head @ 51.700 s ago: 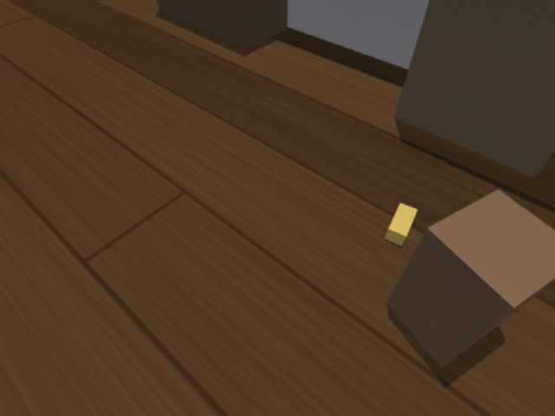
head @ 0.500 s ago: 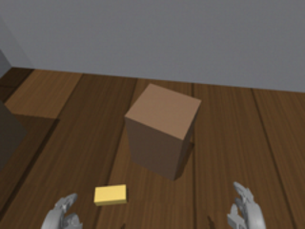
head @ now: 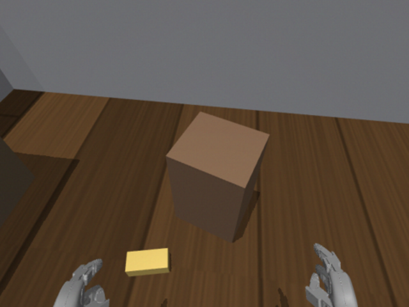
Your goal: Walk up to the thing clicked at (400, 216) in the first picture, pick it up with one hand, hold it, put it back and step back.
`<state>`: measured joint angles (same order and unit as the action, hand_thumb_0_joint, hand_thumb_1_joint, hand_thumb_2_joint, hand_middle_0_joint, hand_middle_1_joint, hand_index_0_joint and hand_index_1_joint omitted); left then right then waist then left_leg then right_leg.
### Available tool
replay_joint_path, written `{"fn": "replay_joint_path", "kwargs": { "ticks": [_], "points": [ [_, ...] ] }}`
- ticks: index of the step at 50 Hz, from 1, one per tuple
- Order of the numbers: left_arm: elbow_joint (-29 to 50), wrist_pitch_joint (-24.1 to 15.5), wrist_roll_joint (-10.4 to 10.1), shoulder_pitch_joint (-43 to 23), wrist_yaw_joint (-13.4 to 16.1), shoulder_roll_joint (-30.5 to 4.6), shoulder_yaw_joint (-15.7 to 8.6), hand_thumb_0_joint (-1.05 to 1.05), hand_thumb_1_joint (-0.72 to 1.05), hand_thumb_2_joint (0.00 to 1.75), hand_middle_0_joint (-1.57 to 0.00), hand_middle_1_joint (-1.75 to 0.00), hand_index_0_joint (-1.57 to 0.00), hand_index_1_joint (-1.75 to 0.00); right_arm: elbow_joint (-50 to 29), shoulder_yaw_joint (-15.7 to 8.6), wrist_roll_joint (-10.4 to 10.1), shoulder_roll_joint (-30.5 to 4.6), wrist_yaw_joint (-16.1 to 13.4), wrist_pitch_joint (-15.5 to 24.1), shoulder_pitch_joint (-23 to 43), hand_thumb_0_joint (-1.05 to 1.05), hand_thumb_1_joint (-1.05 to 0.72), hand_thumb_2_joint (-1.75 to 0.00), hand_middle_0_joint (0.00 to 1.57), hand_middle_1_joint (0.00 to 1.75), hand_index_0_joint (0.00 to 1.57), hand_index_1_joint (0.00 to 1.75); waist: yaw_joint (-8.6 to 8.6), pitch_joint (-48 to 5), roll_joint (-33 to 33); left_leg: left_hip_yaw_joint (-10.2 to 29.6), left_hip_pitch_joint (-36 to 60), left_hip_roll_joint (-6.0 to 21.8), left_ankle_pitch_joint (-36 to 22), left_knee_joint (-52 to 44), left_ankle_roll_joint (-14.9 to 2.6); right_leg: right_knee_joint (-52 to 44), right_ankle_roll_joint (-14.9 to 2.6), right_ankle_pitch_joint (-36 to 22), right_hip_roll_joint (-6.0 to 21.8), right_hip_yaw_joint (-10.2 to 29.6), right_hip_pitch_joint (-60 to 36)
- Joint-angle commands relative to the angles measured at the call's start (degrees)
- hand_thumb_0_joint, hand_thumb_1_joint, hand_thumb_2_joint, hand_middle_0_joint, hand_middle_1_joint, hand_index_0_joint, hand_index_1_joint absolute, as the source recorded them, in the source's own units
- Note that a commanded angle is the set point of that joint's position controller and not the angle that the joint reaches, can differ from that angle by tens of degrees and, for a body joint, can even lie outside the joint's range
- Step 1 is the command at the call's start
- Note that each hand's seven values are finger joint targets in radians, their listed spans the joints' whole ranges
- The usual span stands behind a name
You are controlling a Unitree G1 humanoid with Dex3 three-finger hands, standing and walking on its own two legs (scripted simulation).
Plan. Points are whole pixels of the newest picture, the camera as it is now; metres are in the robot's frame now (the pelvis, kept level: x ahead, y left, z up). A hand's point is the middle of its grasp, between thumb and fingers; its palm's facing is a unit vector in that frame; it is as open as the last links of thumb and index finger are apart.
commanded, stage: home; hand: left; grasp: from above
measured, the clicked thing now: (148, 262) +0.44 +0.23 -0.68
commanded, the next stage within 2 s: stand in 0.10 s
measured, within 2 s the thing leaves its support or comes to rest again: neither
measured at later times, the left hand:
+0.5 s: hand out of the picture +0.10 +0.24 -0.10, palm faces +0.03 -0.94 -0.35, open 7.4 cm
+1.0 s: hand out of the picture +0.04 +0.24 -0.10, palm faces +0.05 -0.94 -0.33, open 7.4 cm
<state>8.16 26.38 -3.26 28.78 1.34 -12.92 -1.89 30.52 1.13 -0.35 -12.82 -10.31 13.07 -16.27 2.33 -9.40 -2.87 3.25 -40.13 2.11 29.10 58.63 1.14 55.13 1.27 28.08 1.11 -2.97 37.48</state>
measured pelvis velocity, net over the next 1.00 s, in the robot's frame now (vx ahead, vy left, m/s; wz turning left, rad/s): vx -0.01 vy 0.01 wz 0.01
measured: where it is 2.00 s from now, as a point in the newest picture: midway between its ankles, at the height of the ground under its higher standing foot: outside the picture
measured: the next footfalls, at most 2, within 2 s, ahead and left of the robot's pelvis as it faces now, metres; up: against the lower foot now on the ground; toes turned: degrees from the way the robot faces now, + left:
none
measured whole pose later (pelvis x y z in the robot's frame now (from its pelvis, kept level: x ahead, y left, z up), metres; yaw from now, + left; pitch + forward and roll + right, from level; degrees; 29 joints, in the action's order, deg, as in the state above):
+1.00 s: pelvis -0.01 +0.01 +0.06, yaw +1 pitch -4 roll +0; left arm -63.1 0.5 1.8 10.1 1.9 -15.9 -2.2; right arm 62.0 -2.1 1.7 -16.5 -1.2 0.0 -9.1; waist -0.9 3.0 -0.8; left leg 1.3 -8.3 -0.4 12.9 25.1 0.0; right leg 24.3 2.4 13.2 3.5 -2.1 7.0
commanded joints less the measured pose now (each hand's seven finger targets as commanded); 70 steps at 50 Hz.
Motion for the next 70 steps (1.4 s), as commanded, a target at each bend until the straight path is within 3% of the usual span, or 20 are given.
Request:
{"fn": "replay_joint_path", "kwargs": {
  "ticks": [1,7,8,9,10,11,12,13,15,19,23,25,31,37,42,45,48,53,62,70],
  "points": [
    [11.05,-2.62,0.26,-1.14,0.28,-5.97,-3.04,0.0,0.9,0.9,-0.2,-0.3,-0.2,-0.3,-9.1,-2.67,-0.15,-6.87,-0.8,3.33,3.79,0.0,-0.9,-0.9,0.2,0.3,0.2,0.3,0.12,-4.96,0.98,-1.12,6.11,-1.84,-16.0,-8.58,-1.63,-8.84,-0.82,-14.7,-2.17,-1.1,-3.31],
    [11.46,-2.56,0.36,-0.76,0.45,-7.09,-3.96,0.0,0.9,0.9,-0.2,-0.3,-0.2,-0.3,-9.25,-2.94,-0.17,-7.14,-0.87,3.05,3.55,0.0,-0.9,-0.9,0.2,0.3,0.2,0.3,-0.2,-4.73,1.36,-1.41,5.61,-1.95,-14.17,-8.68,-1.74,-9.24,-0.86,-13.07,-1.95,-0.9,-3.21],
    [12.1,-2.67,0.32,-1.19,0.16,-5.18,-2.06,0.0,0.9,0.9,-0.2,-0.3,-0.2,-0.3,-9.58,-2.63,-0.27,-6.75,-0.74,3.21,3.67,0.0,-0.9,-0.9,0.2,0.3,0.2,0.3,0.14,-5.51,0.56,-1.14,6.27,-1.86,-15.32,-8.95,-1.6,-8.69,-1.0,-13.92,-2.04,-1.1,-3.44],
    [12.26,-2.76,0.3,-0.94,0.25,-6.81,-3.86,0.0,0.9,0.9,-0.2,-0.3,-0.2,-0.3,-9.12,-2.85,-0.15,-6.91,-0.74,3.19,3.61,0.0,-0.9,-0.9,0.2,0.3,0.2,0.3,-0.32,-5.26,-0.47,-1.0,6.31,-1.77,-15.61,-9.02,-1.47,-8.4,-1.08,-14.03,-2.12,-1.19,-3.57],
    [-7.84,-14.88,7.15,-18.45,2.61,-10.99,-2.9,0.0,0.9,0.9,-0.2,-0.3,-0.2,-0.3,5.55,-4.54,7.04,-13.17,2.68,-2.93,6.98,0.0,-0.9,-0.9,0.2,0.3,0.2,0.3,-4.51,9.2,3.64,0.42,6.57,0.33,-25.19,-13.86,-4.31,-10.58,-3.42,-13.55,2.05,2.73,-12.71],
    [-18.8,-18.81,7.31,-11.75,2.31,-11.58,-4.2,0.0,0.9,0.9,-0.2,-0.3,-0.2,-0.3,6.23,-5.64,6.77,-13.6,4.3,-5.17,7.78,0.0,-0.9,-0.9,0.2,0.3,0.2,0.3,-4.79,4.01,6.4,-1.08,11.35,0.02,-26.13,-13.12,-5.28,-12.93,-5.26,-14.98,2.85,6.26,-14.49],
    [-22.18,-20.79,7.84,-11.47,2.08,-12.73,-4.08,0.0,0.9,0.9,-0.2,-0.3,-0.2,-0.3,5.65,-5.41,6.56,-13.11,5.5,-6.27,7.14,0.0,-0.9,-0.9,0.2,0.3,0.2,0.3,-3.69,2.18,8.81,-1.34,12.84,-0.55,-25.95,-13.05,-5.07,-13.49,-6.25,-16.5,3.69,7.92,-15.18],
    [-23.35,-21.75,7.51,-13.26,1.64,-12.92,-4.0,0.0,0.9,0.9,-0.2,-0.3,-0.2,-0.3,5.6,-5.29,6.59,-13.29,6.24,-7.09,5.52,0.0,-0.9,-0.9,0.2,0.3,0.2,0.3,-2.21,3.33,5.5,-0.26,13.15,-0.36,-23.61,-14.54,-4.91,-13.55,-5.99,-17.27,2.87,7.73,-13.57],
    [-27.87,-23.43,6.88,-15.32,1.2,-12.66,-3.24,0.0,0.9,0.9,-0.2,-0.3,-0.2,-0.3,7.87,-4.94,4.26,-11.94,8.1,-7.48,6.02,0.0,-0.9,-0.9,0.2,0.3,0.2,0.3,-3.26,0.72,1.54,0.32,17.07,-0.44,-22.48,-17.49,-5.11,-12.44,-4.45,-18.61,3.65,6.24,-17.96],
    [-36.81,-24.33,5.79,-16.82,1.23,-11.64,-3.48,0.0,0.9,0.9,-0.2,-0.3,-0.2,-0.3,10.9,-6.09,3.09,-12.43,9.21,-8.49,8.6,0.0,-0.9,-0.9,0.2,0.3,0.2,0.3,-4.65,1.33,3.11,1.82,20.61,0.38,-20.48,-20.22,-4.83,-15.64,-3.35,-15.1,3.51,5.41,-17.53],
    [-44.56,-25.73,6.2,-17.89,1.14,-11.54,-3.43,0.0,0.9,0.9,-0.2,-0.3,-0.2,-0.3,13.71,-6.34,3.58,-12.79,9.33,-9.72,9.95,0.0,-0.9,-0.9,0.2,0.3,0.2,0.3,-4.35,5.82,1.37,3.46,19.06,1.33,-10.57,-26.05,-4.95,-20.24,-2.73,-9.71,3.13,4.87,-19.09],
    [-47.7,-26.27,6.33,-18.75,1.01,-12.23,-3.56,0.0,0.9,0.9,-0.2,-0.3,-0.2,-0.3,15.3,-6.31,3.38,-12.8,9.28,-10.22,9.29,0.0,-0.9,-0.9,0.2,0.3,0.2,0.3,-3.81,7.73,2.31,3.43,18.57,1.02,-9.2,-27.66,-4.78,-23.0,-2.89,-9.36,3.66,5.53,-20.52],
    [-55.94,-27.37,5.31,-17.58,1.07,-12.41,-3.15,0.0,0.9,0.9,-0.2,-0.3,-0.2,-0.3,20.4,-6.11,2.8,-13.4,8.61,-10.59,7.22,0.0,-0.9,-0.9,0.2,0.3,0.2,0.3,-3.34,7.22,2.75,3.26,25.94,1.95,-21.99,-30.04,-4.03,-26.45,-2.59,-20.03,4.67,5.41,-24.9],
    [-61.81,-27.25,4.89,-18.54,1.44,-13.5,-2.88,0.0,0.9,0.9,-0.2,-0.3,-0.2,-0.3,24.36,-5.73,2.24,-13.91,8.2,-11.3,6.97,0.0,-0.9,-0.9,0.2,0.3,0.2,0.3,-3.03,8.29,2.88,3.19,29.01,2.69,-24.95,-34.07,-3.53,-30.82,-2.13,-21.7,5.28,5.11,-28.76],
    [-65.44,-26.8,4.99,-19.09,1.27,-13.57,-2.42,0.0,0.9,0.9,-0.2,-0.3,-0.2,-0.3,26.59,-5.4,2.02,-14.46,8.12,-11.43,8.29,0.0,-0.9,-0.9,0.2,0.3,0.2,0.3,-3.4,10.91,0.94,4.03,28.36,3.12,-21.55,-38.74,-2.84,-33.2,-1.62,-18.86,4.84,4.43,-30.23],
    [-67.03,-27.05,5.09,-19.57,1.25,-13.55,-2.22,0.0,0.9,0.9,-0.2,-0.3,-0.2,-0.3,27.54,-5.19,1.89,-14.1,8.18,-11.57,8.89,0.0,-0.9,-0.9,0.2,0.3,0.2,0.3,-3.4,11.25,2.31,3.55,29.67,3.11,-23.61,-38.8,-2.66,-34.77,-1.34,-19.66,5.27,4.62,-30.65],
    [-68.4,-26.93,5.04,-19.92,1.07,-13.87,-2.2,0.0,0.9,0.9,-0.2,-0.3,-0.2,-0.3,28.54,-5.15,1.91,-14.47,8.26,-11.77,8.65,0.0,-0.9,-0.9,0.2,0.3,0.2,0.3,-3.24,12.84,1.64,3.93,28.6,2.96,-17.7,-40.97,-2.47,-35.85,-1.29,-17.35,5.1,4.56,-30.72],
    [-69.63,-27.15,4.97,-20.52,0.8,-14.52,-2.18,0.0,0.9,0.9,-0.2,-0.3,-0.2,-0.3,29.27,-5.04,1.86,-14.66,8.64,-11.9,9.22,0.0,-0.9,-0.9,0.2,0.3,0.2,0.3,-3.21,12.72,2.33,3.94,28.69,3.01,-15.51,-42.03,-2.41,-37.25,-1.22,-16.1,5.27,4.76,-30.96],
    [-70.63,-27.51,4.84,-22.2,0.75,-15.06,-2.01,0.0,0.9,0.9,-0.2,-0.3,-0.2,-0.3,30.07,-4.58,1.6,-15.36,8.72,-11.57,10.84,0.0,-0.9,-0.9,0.2,0.3,0.2,0.3,-3.18,10.4,3.49,3.21,32.77,3.7,-24.51,-40.98,-2.37,-38.24,-1.42,-20.89,6.0,5.02,-31.55],
    [-71.21,-27.38,4.59,-23.02,0.47,-15.66,-1.91,0.0,0.9,0.9,-0.2,-0.3,-0.2,-0.3,31.17,-4.02,1.54,-15.8,8.79,-11.72,10.3,0.0,-0.9,-0.9,0.2,0.3,0.2,0.3,-2.96,11.15,2.86,2.77,31.42,3.8,-22.21,-41.97,-2.1,-38.91,-1.49,-19.7,6.03,5.26,-32.27]
  ]
}}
